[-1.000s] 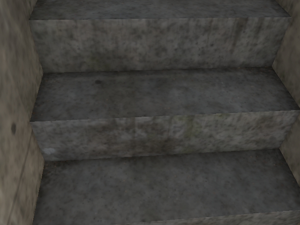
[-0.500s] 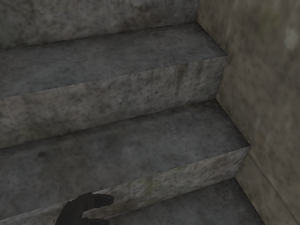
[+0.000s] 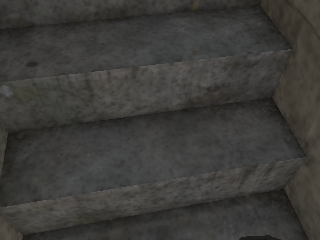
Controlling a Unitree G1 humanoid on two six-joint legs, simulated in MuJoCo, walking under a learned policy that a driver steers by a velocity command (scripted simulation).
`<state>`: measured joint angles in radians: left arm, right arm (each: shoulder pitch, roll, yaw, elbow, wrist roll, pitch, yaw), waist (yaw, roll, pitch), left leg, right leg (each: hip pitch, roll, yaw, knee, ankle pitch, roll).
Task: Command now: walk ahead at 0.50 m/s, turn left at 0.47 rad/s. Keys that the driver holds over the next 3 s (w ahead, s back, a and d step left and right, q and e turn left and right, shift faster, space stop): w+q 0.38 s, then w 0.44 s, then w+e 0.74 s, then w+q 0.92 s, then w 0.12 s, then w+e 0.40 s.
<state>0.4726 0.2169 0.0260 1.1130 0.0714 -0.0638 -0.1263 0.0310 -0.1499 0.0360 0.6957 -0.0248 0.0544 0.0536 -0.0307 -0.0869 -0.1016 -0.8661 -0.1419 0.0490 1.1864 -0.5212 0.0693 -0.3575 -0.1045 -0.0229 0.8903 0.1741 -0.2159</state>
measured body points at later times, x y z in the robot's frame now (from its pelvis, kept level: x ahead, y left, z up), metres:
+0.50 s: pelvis +0.28 -0.01 +0.25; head +0.27 -0.01 +0.70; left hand +0.39 +0.25 +0.14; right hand +0.36 -0.24 +0.10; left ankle +0.18 +0.12 -0.23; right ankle +0.33 -0.11 -0.43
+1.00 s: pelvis +0.52 +0.11 +0.47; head +0.51 +0.11 +0.92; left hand +0.56 +0.36 +0.33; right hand +0.62 -0.10 +0.32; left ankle +0.53 +0.20 -0.23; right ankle +0.53 -0.06 +0.01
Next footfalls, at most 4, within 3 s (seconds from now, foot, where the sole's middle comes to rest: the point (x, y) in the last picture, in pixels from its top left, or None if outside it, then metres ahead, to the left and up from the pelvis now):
0.32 right None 0.37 -0.11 -0.47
0.78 left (88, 153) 0.57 0.21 -0.27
1.30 right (152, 42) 0.82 0.03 -0.07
1.82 left None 1.07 0.22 0.13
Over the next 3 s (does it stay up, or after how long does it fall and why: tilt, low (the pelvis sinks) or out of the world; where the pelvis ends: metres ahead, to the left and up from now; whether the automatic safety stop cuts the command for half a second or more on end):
stays up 1.39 0.28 1.18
